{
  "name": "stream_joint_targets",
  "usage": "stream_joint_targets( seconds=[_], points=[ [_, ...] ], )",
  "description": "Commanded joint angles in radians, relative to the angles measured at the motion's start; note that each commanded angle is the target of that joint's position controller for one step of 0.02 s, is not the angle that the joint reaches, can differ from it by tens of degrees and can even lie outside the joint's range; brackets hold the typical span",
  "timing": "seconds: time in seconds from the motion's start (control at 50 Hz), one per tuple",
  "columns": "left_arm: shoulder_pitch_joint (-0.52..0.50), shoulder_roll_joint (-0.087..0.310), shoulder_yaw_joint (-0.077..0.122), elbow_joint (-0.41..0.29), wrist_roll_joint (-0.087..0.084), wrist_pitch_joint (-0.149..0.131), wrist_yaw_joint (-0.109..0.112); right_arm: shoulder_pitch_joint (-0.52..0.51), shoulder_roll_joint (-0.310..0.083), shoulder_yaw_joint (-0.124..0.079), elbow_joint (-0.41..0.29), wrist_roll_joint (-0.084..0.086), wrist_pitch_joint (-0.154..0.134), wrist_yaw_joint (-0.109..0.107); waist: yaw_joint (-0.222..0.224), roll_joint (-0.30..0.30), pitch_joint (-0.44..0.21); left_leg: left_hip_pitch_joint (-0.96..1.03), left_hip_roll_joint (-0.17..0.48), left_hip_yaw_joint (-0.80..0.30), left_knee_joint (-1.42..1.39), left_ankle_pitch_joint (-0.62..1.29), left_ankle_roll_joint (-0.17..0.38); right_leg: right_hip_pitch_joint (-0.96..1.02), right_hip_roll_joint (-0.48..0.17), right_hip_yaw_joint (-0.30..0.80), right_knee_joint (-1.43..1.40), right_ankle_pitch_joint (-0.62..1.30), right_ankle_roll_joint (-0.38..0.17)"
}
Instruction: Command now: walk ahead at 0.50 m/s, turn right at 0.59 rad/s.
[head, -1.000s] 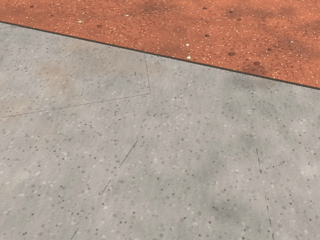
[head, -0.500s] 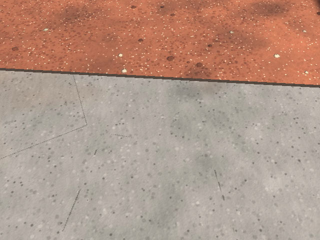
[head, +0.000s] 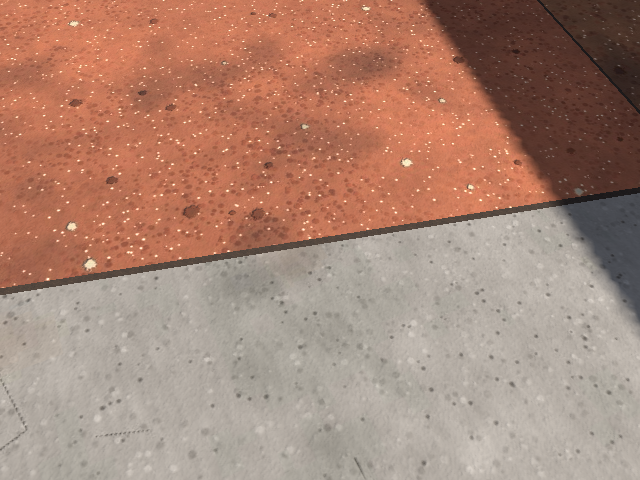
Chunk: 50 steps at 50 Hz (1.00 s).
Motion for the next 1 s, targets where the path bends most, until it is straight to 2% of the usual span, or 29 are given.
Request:
stream_joint_targets(
  seconds=[0.02,0.08,0.16,0.22,0.26,0.3,0.32,0.34,0.36,0.38,0.4,0.42,0.44,0.46,0.48,0.52,0.56,0.66,0.76,0.82,0.84,0.86,0.88,0.9,0.92,0.94,0.96,0.98,1.0],
  points=[
    [-0.004,0.043,0.016,-0.091,0.001,0.000,-0.001,-0.004,-0.122,-0.032,-0.033,0.002,-0.021,0.002,0.009,0.137,0.000,0.106,0.284,-0.221,-0.250,0.135,0.166,-0.161,-0.086,0.044,-0.023,0.084,0.009],
    [-0.052,0.023,0.007,-0.104,0.008,-0.007,-0.001,0.035,-0.144,-0.038,0.001,0.001,-0.020,0.004,0.000,0.107,-0.005,0.148,0.282,-0.148,-0.255,0.258,0.177,-0.190,-0.077,0.056,-0.162,0.191,0.016],
    [-0.188,-0.002,-0.009,-0.131,0.012,-0.029,-0.026,0.066,-0.165,-0.035,0.031,0.020,-0.003,0.002,-0.043,0.105,0.028,0.173,0.249,-0.052,-0.255,0.261,0.149,-0.130,-0.061,-0.025,-0.433,0.351,0.007],
    [-0.284,-0.008,-0.016,-0.166,0.004,-0.037,-0.044,0.130,-0.191,-0.037,0.064,0.033,0.014,0.003,-0.077,0.112,0.059,0.234,0.278,-0.056,-0.241,0.244,0.146,-0.112,-0.047,-0.074,-0.545,0.323,-0.003],
    [-0.311,0.009,-0.012,-0.187,0.002,-0.039,-0.051,0.151,-0.204,-0.039,0.083,0.040,0.027,0.003,-0.071,0.130,0.067,0.298,0.310,-0.066,-0.210,0.298,0.138,-0.102,-0.031,-0.088,-0.595,0.237,-0.026],
    [-0.254,0.042,0.003,-0.181,0.008,-0.042,-0.052,0.138,-0.225,-0.042,0.092,0.046,0.039,-0.001,-0.015,0.159,0.028,0.330,0.314,-0.047,-0.111,0.529,0.117,0.020,0.012,-0.119,-0.653,0.172,-0.063],
    [-0.133,0.073,0.023,-0.145,0.015,-0.043,-0.048,0.122,-0.226,-0.040,0.095,0.049,0.045,-0.004,0.060,0.154,-0.045,0.308,0.282,-0.004,0.031,0.681,0.094,0.203,0.049,-0.148,-0.712,0.223,-0.090],
    [0.025,0.130,0.051,-0.097,0.020,-0.039,-0.037,0.127,-0.200,-0.028,0.091,0.042,0.043,-0.009,0.129,0.133,-0.151,0.185,0.238,0.035,0.231,0.656,0.060,0.470,0.034,-0.117,-0.696,0.273,-0.122],
    [0.190,0.227,0.075,-0.071,0.033,-0.031,-0.018,0.136,-0.123,0.000,0.050,0.011,0.032,-0.009,0.169,-0.042,-0.299,-0.131,0.151,0.066,0.600,0.268,0.007,0.818,-0.211,0.218,-0.680,0.295,-0.217],
    [0.186,0.259,0.069,-0.070,0.030,-0.035,-0.022,0.211,-0.059,0.024,0.046,0.013,0.005,0.002,0.102,-0.214,-0.418,-0.391,0.012,-0.082,0.844,-0.409,-0.018,0.965,-0.384,0.654,-0.830,0.200,-0.344],
    [0.160,0.165,0.046,-0.069,0.025,-0.040,-0.027,0.130,-0.161,-0.005,0.043,0.045,-0.007,0.010,0.129,-0.104,-0.331,-0.496,0.072,-0.159,0.923,-0.377,-0.010,0.901,-0.347,0.579,-0.856,0.160,-0.301],
    [0.093,0.132,0.033,-0.069,0.019,-0.043,-0.029,0.060,-0.169,-0.007,0.018,0.056,-0.012,0.012,0.108,-0.083,-0.192,-0.524,0.114,-0.130,0.898,-0.284,0.000,0.759,-0.303,0.407,-0.869,0.236,-0.262],
    [0.027,0.104,0.024,-0.071,0.018,-0.045,-0.032,0.031,-0.151,-0.006,0.020,0.041,-0.010,0.006,0.072,-0.013,-0.129,-0.487,0.149,-0.120,0.839,-0.205,-0.004,0.627,-0.251,0.304,-0.893,0.304,-0.235],
    [-0.017,0.078,0.017,-0.075,0.022,-0.048,-0.037,0.033,-0.148,-0.011,0.023,0.026,-0.002,0.004,0.039,-0.018,-0.084,-0.438,0.171,-0.121,0.786,-0.154,-0.011,0.523,-0.217,0.235,-0.928,0.362,-0.223],
    [-0.040,0.063,0.014,-0.073,0.027,-0.053,-0.038,0.062,-0.134,-0.012,0.031,0.026,0.012,0.006,0.008,-0.030,-0.077,-0.378,0.185,-0.129,0.763,-0.116,-0.017,0.457,-0.197,0.197,-0.966,0.367,-0.220],
    [-0.044,0.073,0.018,-0.055,0.025,-0.070,-0.037,0.081,-0.099,-0.008,0.038,0.024,0.034,0.003,-0.018,-0.025,-0.061,-0.350,0.184,-0.121,0.721,-0.071,-0.035,0.396,-0.190,0.149,-1.019,0.406,-0.237],
    [-0.026,0.090,0.023,-0.031,0.027,-0.078,-0.029,0.026,-0.092,-0.007,0.018,0.015,0.043,-0.002,-0.015,-0.012,-0.023,-0.398,0.186,-0.123,0.638,0.004,-0.052,0.381,-0.185,0.104,-1.050,0.427,-0.240],
    [0.035,0.117,0.029,0.020,0.020,-0.067,-0.009,-0.143,-0.063,0.007,-0.026,0.015,0.031,0.011,0.042,-0.010,0.031,-0.403,0.153,-0.102,0.318,0.248,-0.054,0.409,-0.155,0.015,-1.071,0.370,-0.196],
    [0.100,0.145,0.039,0.080,0.005,-0.054,-0.002,-0.257,-0.079,0.009,-0.074,0.024,0.021,0.034,0.077,-0.017,0.065,-0.390,0.120,-0.096,0.161,0.228,-0.022,0.517,-0.209,0.022,-1.024,0.317,-0.175],
    [0.086,0.158,0.045,0.099,0.002,-0.041,0.004,-0.222,-0.108,0.000,-0.076,0.023,0.013,0.044,0.044,-0.034,0.042,-0.318,0.096,-0.077,0.116,0.122,0.019,0.587,-0.235,0.033,-0.949,0.429,-0.147],
    [0.066,0.163,0.045,0.100,0.003,-0.035,0.006,-0.157,-0.125,-0.010,-0.060,0.021,0.011,0.042,0.003,-0.038,0.003,-0.216,0.066,-0.045,0.094,0.104,0.038,0.589,-0.214,0.012,-0.869,0.575,-0.129],
    [0.063,0.143,0.037,0.100,0.008,-0.028,0.008,-0.017,-0.163,-0.033,-0.015,0.017,0.011,0.035,-0.059,-0.020,-0.084,-0.025,0.032,-0.016,0.087,0.110,0.063,0.557,-0.159,-0.029,-0.698,0.699,-0.104],
    [0.082,0.098,0.015,0.083,0.026,-0.026,0.012,0.156,-0.236,-0.055,0.020,0.010,0.012,0.025,-0.115,0.078,-0.230,0.266,0.175,-0.174,0.117,0.161,0.120,0.386,-0.097,-0.083,-0.401,0.511,-0.063],
    [0.211,-0.020,-0.018,0.067,0.024,-0.047,0.002,0.224,-0.322,-0.073,0.040,0.002,0.016,0.027,-0.053,0.366,-0.348,0.610,0.398,-0.669,-0.003,-0.054,0.288,-0.033,0.091,-0.078,-0.033,-0.090,0.011],
    [0.169,0.061,-0.005,0.086,0.009,-0.068,-0.002,0.226,-0.225,-0.047,0.034,0.021,0.015,0.030,-0.092,0.301,-0.368,0.629,0.404,-0.816,-0.110,-0.201,0.287,-0.155,0.071,0.066,0.105,-0.241,0.004],
    [0.076,0.119,0.011,0.061,-0.014,-0.079,-0.007,0.156,-0.185,-0.034,0.022,0.021,0.013,0.028,-0.088,0.230,-0.224,0.519,0.379,-0.671,-0.118,-0.197,0.238,-0.230,0.019,0.057,0.133,-0.169,-0.011],
    [0.011,0.113,0.007,0.044,-0.010,-0.083,-0.002,0.086,-0.163,-0.027,0.006,0.016,0.015,0.026,-0.063,0.140,-0.147,0.382,0.343,-0.551,-0.126,-0.113,0.209,-0.209,-0.036,0.025,0.090,-0.075,-0.018],
    [-0.027,0.106,0.011,0.037,0.008,-0.080,0.003,0.035,-0.136,-0.020,0.002,0.008,0.014,0.027,-0.037,0.109,-0.082,0.254,0.308,-0.466,-0.151,-0.010,0.198,-0.172,-0.069,0.012,0.023,-0.013,-0.016],
    [-0.012,0.099,0.015,0.040,0.013,-0.070,0.004,0.012,-0.112,-0.011,-0.002,-0.003,0.010,0.028,-0.004,0.133,-0.070,0.180,0.281,-0.410,-0.177,0.057,0.189,-0.107,-0.095,0.020,-0.017,0.029,-0.017]
  ],
)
